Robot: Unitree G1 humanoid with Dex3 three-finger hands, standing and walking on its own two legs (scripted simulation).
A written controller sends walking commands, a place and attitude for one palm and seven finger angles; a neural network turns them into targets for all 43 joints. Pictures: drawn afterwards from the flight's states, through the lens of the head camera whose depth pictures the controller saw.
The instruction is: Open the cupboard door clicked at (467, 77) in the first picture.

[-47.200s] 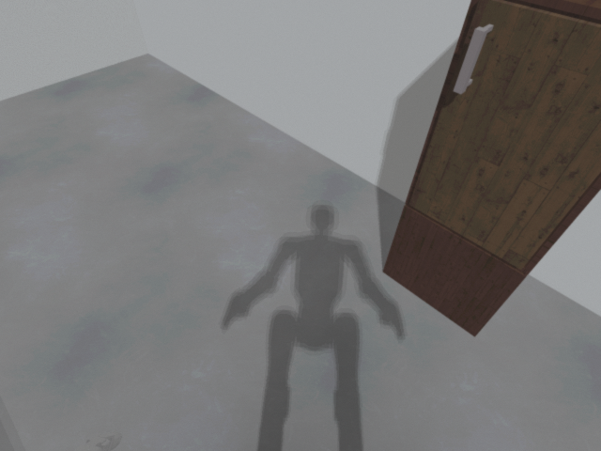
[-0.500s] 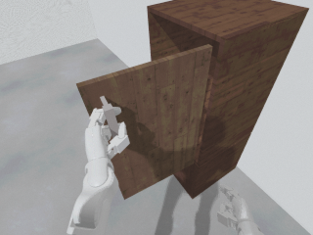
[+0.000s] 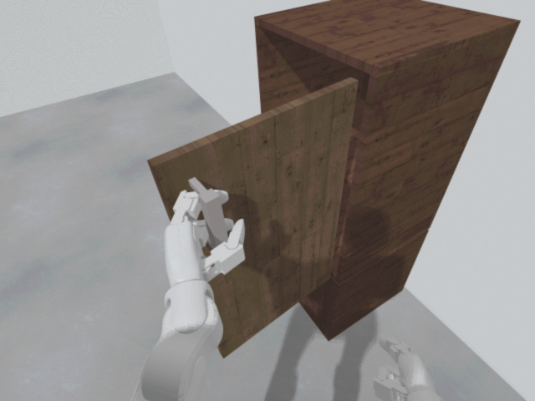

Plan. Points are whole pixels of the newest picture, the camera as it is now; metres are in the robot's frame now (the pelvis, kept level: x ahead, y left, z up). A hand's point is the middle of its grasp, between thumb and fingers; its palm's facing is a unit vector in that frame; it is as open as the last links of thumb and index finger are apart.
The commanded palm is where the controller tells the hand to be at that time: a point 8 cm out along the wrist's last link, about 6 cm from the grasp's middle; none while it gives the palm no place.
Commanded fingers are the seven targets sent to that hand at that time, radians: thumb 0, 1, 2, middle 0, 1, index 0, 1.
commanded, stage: open thumb and fingers to let go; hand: left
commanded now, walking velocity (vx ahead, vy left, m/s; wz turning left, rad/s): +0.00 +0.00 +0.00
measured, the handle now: (210, 222) +0.32 +0.12 +0.14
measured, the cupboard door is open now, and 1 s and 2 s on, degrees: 96 95 96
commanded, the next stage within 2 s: slide the hand sideways off the handle in 0.58 s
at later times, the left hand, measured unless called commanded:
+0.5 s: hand (226, 241) +0.28 +0.08 +0.15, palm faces +0.28 -0.96 +0.00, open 14.8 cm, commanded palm +0.23 +0.12 +0.14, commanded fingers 0.00 -0.50 0.30 -0.17 -0.40 -0.17 -0.40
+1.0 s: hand (218, 259) +0.25 +0.09 +0.15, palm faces -0.16 -0.99 -0.01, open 16.4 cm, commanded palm +0.22 +0.13 +0.14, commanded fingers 0.00 -0.50 0.30 -0.15 -0.30 -0.15 -0.30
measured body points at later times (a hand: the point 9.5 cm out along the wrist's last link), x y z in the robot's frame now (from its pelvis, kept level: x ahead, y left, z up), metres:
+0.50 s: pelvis -0.02 +0.03 +0.00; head -0.05 +0.01 +0.45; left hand +0.26 +0.13 +0.16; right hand +0.19 -0.16 -0.08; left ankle -0.03 +0.13 -0.74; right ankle +0.03 -0.09 -0.74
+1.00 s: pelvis -0.02 +0.03 +0.00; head -0.06 +0.01 +0.45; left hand +0.25 +0.14 +0.15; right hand +0.18 -0.16 -0.08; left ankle -0.03 +0.13 -0.74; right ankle +0.03 -0.09 -0.74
